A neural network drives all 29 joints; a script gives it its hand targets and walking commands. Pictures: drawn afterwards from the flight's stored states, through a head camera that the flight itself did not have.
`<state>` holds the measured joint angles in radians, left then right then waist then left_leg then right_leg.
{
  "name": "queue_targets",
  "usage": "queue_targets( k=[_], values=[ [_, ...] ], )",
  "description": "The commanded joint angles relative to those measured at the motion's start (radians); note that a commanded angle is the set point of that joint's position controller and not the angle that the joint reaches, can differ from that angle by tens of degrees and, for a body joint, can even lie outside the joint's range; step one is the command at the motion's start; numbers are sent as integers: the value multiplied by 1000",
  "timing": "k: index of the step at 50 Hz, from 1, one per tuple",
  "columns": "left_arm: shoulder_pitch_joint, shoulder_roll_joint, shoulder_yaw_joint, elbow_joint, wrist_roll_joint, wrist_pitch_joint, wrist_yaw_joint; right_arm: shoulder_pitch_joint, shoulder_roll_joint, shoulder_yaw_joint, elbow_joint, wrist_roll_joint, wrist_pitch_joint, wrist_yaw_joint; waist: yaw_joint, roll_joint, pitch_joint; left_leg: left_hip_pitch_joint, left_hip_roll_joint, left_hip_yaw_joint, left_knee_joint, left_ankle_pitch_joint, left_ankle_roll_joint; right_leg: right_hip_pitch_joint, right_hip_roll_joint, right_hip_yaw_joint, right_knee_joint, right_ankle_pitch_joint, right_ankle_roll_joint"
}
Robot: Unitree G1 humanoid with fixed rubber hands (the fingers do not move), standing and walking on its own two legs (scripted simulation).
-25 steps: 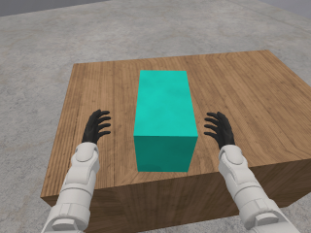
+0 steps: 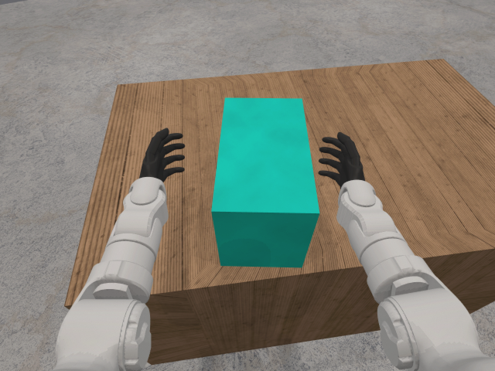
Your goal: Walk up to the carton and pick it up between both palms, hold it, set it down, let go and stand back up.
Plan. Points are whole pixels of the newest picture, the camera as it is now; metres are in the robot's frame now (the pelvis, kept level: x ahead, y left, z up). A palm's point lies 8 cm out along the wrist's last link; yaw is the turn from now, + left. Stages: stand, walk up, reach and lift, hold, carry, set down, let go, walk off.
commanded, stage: reach and lift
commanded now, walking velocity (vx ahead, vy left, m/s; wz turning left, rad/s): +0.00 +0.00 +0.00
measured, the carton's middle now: (262, 180) +0.50 -0.01 -0.02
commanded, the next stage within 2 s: none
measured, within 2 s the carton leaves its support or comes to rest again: neither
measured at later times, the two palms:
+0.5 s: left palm (158, 149) +0.46 +0.17 +0.12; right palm (352, 147) +0.46 -0.15 +0.11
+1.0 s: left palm (162, 168) +0.46 +0.17 +0.07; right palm (339, 163) +0.46 -0.14 +0.08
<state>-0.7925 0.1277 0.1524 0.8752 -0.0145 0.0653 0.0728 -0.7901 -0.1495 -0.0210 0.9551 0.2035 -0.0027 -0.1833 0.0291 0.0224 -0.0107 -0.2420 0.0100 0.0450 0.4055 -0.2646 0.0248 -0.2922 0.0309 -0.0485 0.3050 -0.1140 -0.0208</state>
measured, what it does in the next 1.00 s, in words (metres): stands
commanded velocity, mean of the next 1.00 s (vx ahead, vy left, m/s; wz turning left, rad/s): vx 0.00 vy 0.00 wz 0.00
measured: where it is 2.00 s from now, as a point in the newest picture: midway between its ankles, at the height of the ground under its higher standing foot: outside the picture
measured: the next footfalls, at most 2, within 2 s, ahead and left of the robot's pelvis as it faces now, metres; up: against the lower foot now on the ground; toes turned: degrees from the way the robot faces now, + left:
none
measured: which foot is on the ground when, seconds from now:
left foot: down 0.00-1.00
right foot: down 0.00-1.00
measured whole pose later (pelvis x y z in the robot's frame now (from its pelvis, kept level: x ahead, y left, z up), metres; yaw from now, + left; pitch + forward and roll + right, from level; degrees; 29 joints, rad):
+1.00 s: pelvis -0.01 -0.01 -0.01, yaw +2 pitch +21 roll +0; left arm -1.16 0.22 0.11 1.49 -0.10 -0.23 0.08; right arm -1.10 -0.12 -0.23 1.28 0.05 -0.09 -0.13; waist -0.02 0.00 -0.17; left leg -0.58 -0.01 0.01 0.43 -0.21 0.01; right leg -0.62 0.01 -0.07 0.35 -0.09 -0.03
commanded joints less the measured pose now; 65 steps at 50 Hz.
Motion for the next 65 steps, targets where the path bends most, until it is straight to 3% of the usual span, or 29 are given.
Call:
queue_targets(
  k=[1, 3, 6, 8, 10, 13, 18, 24, 28, 30, 32, 34, 36, 38, 40, 41, 43, 47, 49, 53, 54, 55, 59, 60, 65],
  values=[
    [-433, 91, -2, -111, -15, -52, 9, -423, -103, -24, -120, 4, -28, -2, -9, 4, -629, 38, 1, -9, 24, 529, -99, 356, -1, 51, 61, 336, 6],
    [-454, 99, 2, -57, -1, -33, 8, -458, -117, -26, -64, -3, -23, -11, -16, 18, -626, 31, -9, -13, 39, 570, -117, 364, 4, 49, 67, 390, 1],
    [-471, 101, 0, -70, -13, -10, 3, -468, -136, -34, -40, 19, -18, -23, -24, 39, -647, 67, -10, -15, 57, 623, -138, 337, 9, 34, 65, 417, 8],
    [-491, 97, -9, -30, -22, 1, -3, -505, -131, -35, -20, 14, -18, -22, -33, -12, -607, 54, -4, -26, 66, 664, -144, 353, 11, 33, 67, 479, 11],
    [-496, 100, -9, -4, -11, 3, -8, -498, -131, -14, 38, 21, -9, -16, -35, 1, -583, 1, -18, -21, 47, 627, -138, 375, 6, 39, 79, 505, 18],
    [-535, 137, 35, 68, -5, -12, -6, -570, -126, -6, 28, 17, -11, -12, -9, -67, -562, -101, -20, -12, -5, 486, -108, 437, 5, 35, 79, 453, 40],
    [-620, 168, 21, 125, -19, -70, 10, -607, -122, -18, 75, 22, -7, 0, -8, -22, -631, -134, -22, -5, -14, 457, -101, 419, -10, 43, 84, 437, 38],
    [-753, 159, -43, 241, -55, -113, 31, -706, -166, -105, 164, -22, -13, 30, -34, 68, -685, -14, 4, -22, 33, 509, -141, 166, 4, 8, 51, 272, 0],
    [-787, 162, -58, 266, -100, -144, 39, -749, -180, -111, 148, -37, -37, 39, -32, 27, -814, -5, -1, -22, 80, 597, -154, 171, 8, 5, 83, 386, 6],
    [-781, 186, -62, 281, -103, -156, 38, -744, -181, -116, 170, -39, -33, 40, -37, 26, -819, -60, -1, -22, 66, 561, -149, 230, 3, 11, 94, 411, 8],
    [-765, 193, -50, 392, -93, -152, 27, -735, -168, -103, 230, -46, -23, 39, -39, -26, -741, -158, -12, -6, 45, 493, -133, 299, -5, 14, 104, 439, 24],
    [-756, 188, -33, 426, -86, -162, 11, -715, -135, -98, 254, -40, -19, 38, -31, -47, -672, -252, -14, -6, 9, 429, -117, 350, -16, 36, 119, 449, 32],
    [-732, 188, -15, 437, -80, -187, 2, -701, -108, -111, 249, -61, -27, 46, -30, -65, -657, -317, -21, -10, -32, 367, -103, 396, -24, 50, 122, 444, 38],
    [-711, 202, -11, 467, -73, -214, 1, -706, -110, -111, 224, -65, -42, 48, -15, -39, -684, -375, -24, 5, -46, 310, -91, 421, -38, 62, 119, 396, 36],
    [-750, 214, -19, 479, -69, -243, 3, -714, -86, -130, 218, -74, -52, 51, -24, -35, -667, -408, -27, 14, -52, 270, -86, 418, -40, 55, 123, 354, 35],
    [-756, 206, -34, 472, -83, -256, 4, -698, -77, -127, 221, -76, -57, 56, -30, -38, -665, -400, -25, 11, -53, 275, -85, 396, -44, 57, 126, 340, 28],
    [-772, 207, -38, 451, -82, -291, 5, -700, -75, -155, 206, -101, -77, 61, -37, 11, -718, -387, -27, 18, -38, 282, -95, 344, -44, 57, 125, 308, 20],
    [-801, 189, -39, 475, -84, -331, 8, -712, -74, -214, 186, -163, -115, 61, -50, 5, -793, -351, -19, 12, -8, 301, -99, 275, -39, 32, 132, 287, 3],
    [-819, 179, -45, 468, -88, -359, 1, -708, -56, -238, 165, -187, -139, 59, -71, 1, -862, -334, -24, 11, 9, 333, -105, 264, -43, 32, 144, 337, 2],
    [-798, 170, 0, 488, -38, -380, -4, -674, -30, -270, 192, -227, -162, 58, -56, 5, -860, -365, -22, 17, 7, 342, -106, 300, -40, 28, 158, 363, 1],
    [-791, 157, 7, 489, -31, -381, -5, -659, -21, -266, 200, -235, -166, 58, -65, 7, -840, -379, -21, 21, 15, 344, -106, 306, -39, 34, 167, 364, -3],
    [-783, 159, 21, 501, -8, -381, -5, -642, -15, -282, 217, -248, -172, 55, -59, 28, -830, -353, -22, 18, 10, 364, -110, 298, -40, 37, 161, 373, -5],
    [-727, 119, 88, 482, 56, -398, -9, -619, 19, -289, 204, -283, -219, 59, -32, 18, -839, -295, -16, 18, 42, 502, -129, 305, -26, 26, 158, 456, -10],
    [-698, 109, 103, 488, 88, -394, -7, -599, 21, -295, 198, -294, -231, 61, -30, 32, -818, -286, -17, 24, 35, 515, -128, 313, -24, 30, 151, 458, -13],
    [-633, 69, 199, 407, 181, -402, -9, -542, 93, -305, 158, -336, -265, 61, -9, 1, -793, -348, -30, 34, 4, 501, -95, 429, -29, 52, 164, 555, 0]
  ],
)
